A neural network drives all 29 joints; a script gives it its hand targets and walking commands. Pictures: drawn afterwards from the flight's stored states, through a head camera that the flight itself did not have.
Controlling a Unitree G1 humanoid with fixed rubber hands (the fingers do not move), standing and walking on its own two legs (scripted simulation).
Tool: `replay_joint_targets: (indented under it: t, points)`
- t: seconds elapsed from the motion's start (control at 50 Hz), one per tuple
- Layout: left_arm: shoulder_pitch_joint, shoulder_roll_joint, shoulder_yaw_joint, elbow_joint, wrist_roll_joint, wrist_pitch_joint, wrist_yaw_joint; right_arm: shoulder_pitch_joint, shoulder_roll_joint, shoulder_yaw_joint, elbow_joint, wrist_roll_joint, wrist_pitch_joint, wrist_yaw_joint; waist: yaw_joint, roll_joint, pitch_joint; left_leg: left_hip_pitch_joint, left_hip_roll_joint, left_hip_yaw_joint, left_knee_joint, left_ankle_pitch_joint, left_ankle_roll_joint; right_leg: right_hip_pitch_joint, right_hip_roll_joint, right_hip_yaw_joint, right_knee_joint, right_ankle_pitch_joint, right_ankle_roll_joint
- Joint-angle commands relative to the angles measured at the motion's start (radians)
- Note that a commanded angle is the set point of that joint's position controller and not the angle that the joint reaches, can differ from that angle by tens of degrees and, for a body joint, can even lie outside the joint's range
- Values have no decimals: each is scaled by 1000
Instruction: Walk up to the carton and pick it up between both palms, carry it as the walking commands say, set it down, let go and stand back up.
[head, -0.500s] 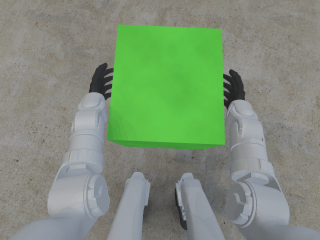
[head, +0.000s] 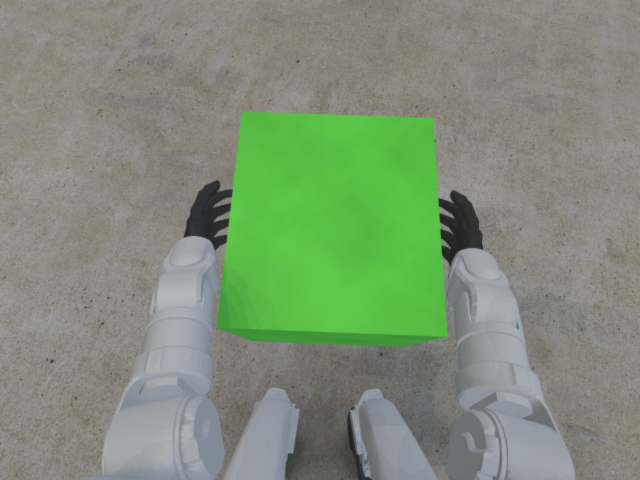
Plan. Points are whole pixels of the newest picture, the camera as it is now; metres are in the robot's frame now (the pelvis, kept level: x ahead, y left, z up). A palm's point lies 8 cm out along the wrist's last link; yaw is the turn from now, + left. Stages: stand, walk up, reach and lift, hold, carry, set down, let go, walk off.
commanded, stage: reach and lift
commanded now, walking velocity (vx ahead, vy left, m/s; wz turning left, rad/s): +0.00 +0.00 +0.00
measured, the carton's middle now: (331, 243) +0.42 -0.01 -0.11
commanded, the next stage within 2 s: none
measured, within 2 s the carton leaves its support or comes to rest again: neither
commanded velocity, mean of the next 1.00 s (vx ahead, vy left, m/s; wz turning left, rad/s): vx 0.00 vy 0.00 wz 0.00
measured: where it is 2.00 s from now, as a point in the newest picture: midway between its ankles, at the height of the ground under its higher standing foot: (321, 465)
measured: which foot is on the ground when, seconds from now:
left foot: down 0.00-1.00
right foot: down 0.00-1.00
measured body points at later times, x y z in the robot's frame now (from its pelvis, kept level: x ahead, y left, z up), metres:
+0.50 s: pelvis +0.02 +0.00 +0.06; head +0.12 +0.00 +0.49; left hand +0.39 +0.16 +0.02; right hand +0.37 -0.18 +0.02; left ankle +0.05 +0.11 -0.65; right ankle +0.04 -0.12 -0.65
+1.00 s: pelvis +0.03 +0.00 +0.09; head +0.05 +0.00 +0.54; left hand +0.37 +0.16 +0.09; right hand +0.35 -0.18 +0.09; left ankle +0.05 +0.11 -0.65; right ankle +0.04 -0.12 -0.65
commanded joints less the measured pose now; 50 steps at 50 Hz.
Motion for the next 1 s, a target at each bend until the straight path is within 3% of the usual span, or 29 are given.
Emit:
replay_joint_targets:
  t: [0.0,0.58,0.98]
  points:
    - [-477,-989,-533,25,-123,-10,-244,-525,964,585,40,127,-2,258,-1,26,-642,465,-16,41,-142,302,5,374,30,-58,-131,294,1]
    - [-291,-1002,-549,-50,-97,54,-272,-328,976,619,-33,85,61,283,3,12,-430,801,13,36,-456,394,3,739,4,-26,-449,395,-11]
    - [-206,-987,-572,-137,-123,177,-259,-243,956,640,-106,111,185,278,0,13,-191,1018,27,26,-641,337,1,964,-10,-16,-643,344,-23]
